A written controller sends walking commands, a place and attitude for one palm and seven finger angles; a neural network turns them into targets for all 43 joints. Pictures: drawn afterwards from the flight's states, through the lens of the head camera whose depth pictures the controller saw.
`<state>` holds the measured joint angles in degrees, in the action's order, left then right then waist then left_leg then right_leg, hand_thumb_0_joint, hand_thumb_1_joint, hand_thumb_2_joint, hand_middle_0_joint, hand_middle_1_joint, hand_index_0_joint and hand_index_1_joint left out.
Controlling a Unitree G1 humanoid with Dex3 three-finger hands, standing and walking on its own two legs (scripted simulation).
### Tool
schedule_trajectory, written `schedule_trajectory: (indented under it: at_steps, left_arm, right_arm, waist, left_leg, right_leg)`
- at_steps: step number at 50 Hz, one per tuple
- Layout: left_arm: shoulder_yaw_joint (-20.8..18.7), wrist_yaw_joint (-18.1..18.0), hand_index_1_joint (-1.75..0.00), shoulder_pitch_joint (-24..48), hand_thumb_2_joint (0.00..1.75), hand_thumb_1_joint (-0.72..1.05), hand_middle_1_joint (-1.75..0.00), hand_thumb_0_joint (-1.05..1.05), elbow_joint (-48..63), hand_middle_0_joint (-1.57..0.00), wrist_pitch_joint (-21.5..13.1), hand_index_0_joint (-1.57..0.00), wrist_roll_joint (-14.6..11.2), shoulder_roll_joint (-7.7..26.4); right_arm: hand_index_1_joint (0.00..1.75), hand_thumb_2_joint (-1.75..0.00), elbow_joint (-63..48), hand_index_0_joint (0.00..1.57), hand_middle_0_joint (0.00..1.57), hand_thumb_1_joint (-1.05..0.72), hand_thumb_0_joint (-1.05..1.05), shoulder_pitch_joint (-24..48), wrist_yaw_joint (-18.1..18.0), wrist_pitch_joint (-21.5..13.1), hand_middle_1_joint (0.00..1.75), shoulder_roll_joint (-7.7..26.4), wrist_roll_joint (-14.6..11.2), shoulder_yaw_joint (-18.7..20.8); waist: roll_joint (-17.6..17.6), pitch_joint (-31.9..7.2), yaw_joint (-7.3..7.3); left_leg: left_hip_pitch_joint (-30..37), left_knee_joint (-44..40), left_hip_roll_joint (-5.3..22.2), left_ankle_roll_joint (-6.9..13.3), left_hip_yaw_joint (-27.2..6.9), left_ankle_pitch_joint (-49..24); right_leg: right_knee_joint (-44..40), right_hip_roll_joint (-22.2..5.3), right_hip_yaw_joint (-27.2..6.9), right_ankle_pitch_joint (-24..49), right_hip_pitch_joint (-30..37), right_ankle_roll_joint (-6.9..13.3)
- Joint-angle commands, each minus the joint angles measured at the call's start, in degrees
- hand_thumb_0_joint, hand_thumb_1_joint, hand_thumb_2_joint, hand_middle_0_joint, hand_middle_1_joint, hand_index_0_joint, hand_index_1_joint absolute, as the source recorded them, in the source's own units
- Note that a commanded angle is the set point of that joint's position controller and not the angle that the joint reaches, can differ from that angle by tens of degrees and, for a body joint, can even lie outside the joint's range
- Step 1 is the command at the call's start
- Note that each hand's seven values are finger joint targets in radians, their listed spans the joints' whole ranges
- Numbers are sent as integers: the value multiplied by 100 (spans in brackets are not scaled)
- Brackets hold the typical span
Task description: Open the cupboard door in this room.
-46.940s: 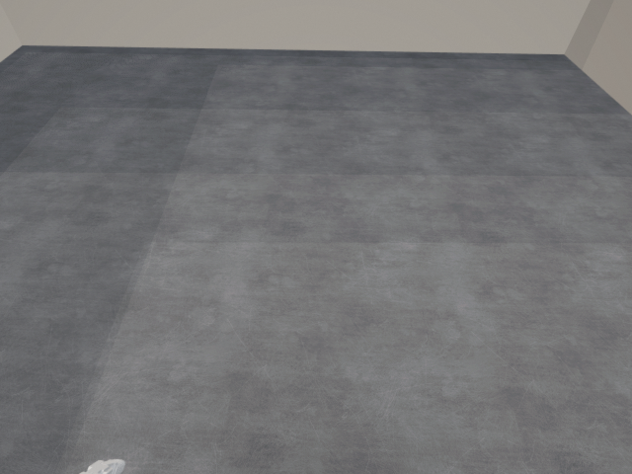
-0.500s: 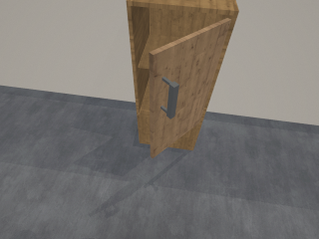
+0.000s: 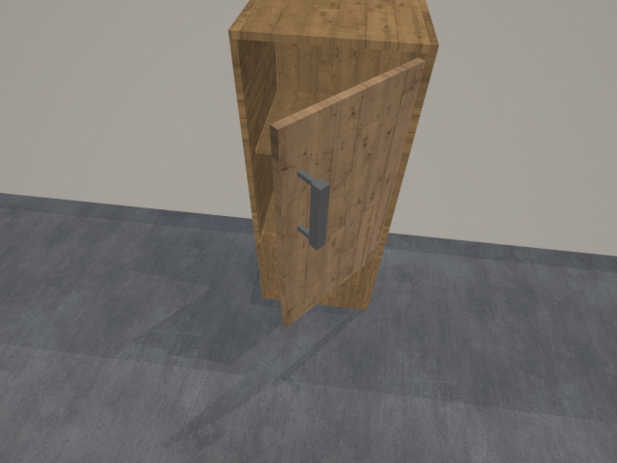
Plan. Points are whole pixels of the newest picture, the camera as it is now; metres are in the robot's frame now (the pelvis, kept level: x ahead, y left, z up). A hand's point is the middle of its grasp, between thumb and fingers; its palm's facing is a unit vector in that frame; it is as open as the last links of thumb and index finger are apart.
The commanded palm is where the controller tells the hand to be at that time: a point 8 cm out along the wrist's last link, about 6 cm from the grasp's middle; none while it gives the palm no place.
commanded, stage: let the arm hang, fingers relaxed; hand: left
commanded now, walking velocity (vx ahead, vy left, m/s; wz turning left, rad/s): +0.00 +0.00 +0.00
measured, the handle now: (310, 210) +0.52 +0.03 +0.01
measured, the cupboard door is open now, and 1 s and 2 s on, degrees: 49 49 49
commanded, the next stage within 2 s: look to check the result in 0.02 s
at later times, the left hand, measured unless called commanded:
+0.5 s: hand out of the picture -0.01 +0.15 -0.18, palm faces +0.06 -0.98 -0.18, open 7.4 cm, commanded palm none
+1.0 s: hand out of the picture +0.03 +0.17 -0.19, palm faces -0.02 -0.98 -0.19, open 7.4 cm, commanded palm none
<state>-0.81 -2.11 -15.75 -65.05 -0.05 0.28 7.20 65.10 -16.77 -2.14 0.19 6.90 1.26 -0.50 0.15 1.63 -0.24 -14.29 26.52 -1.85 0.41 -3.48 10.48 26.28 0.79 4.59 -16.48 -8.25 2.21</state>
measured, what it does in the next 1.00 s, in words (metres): stands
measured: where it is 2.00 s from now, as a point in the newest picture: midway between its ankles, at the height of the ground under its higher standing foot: outside the picture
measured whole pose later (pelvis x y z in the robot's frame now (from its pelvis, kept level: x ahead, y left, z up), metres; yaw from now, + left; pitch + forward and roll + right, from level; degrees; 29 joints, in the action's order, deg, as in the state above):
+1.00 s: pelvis +0.02 -0.01 -0.01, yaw -6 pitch -1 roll +0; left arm -3.6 -1.2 -16.3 -62.3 2.4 0.8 9.0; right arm 61.9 -13.0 -3.0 1.5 8.8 1.1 1.8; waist 0.5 3.8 0.7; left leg -14.7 32.8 2.0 -0.8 1.4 16.8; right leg 30.4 4.2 -0.5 -19.3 -9.7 3.5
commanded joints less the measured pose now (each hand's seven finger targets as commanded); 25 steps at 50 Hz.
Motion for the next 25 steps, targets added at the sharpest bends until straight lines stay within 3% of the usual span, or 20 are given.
schedule_trajectory:
  at_steps: [1, 9, 25]
  left_arm:
    - [-112, -9, -30, -538, 90, 90, -30, 0, 55, -20, -36, -20, -9, 547]
    - [-97, -15, -30, -517, 90, 90, -30, 0, 53, -20, -47, -20, -11, 594]
    - [-83, -19, -30, -596, 90, 90, -30, 0, 4, -20, -47, -20, -19, 569]
  right_arm:
    - [30, -90, -91, 20, 20, -90, 0, -317, -47, -22, 30, 458, 6, 65]
    - [30, -90, -61, 20, 20, -90, 0, -243, -47, -13, 30, 511, -11, 63]
    - [30, -90, -20, 20, 20, -90, 0, -138, -72, -39, 30, 580, -15, 48]
  waist:
    - [-88, 360, 35]
    - [46, 310, 18]
    - [-9, 267, 56]
  left_leg:
    - [-48, -430, 499, 178, -378, -611]
    - [118, -368, 511, 169, -328, -817]
    - [258, -426, 550, 184, -344, -988]
  right_leg:
    - [-741, -691, -603, 269, -209, 93]
    - [-812, -714, -596, 489, -126, 80]
    - [-793, -679, -560, 725, 30, 57]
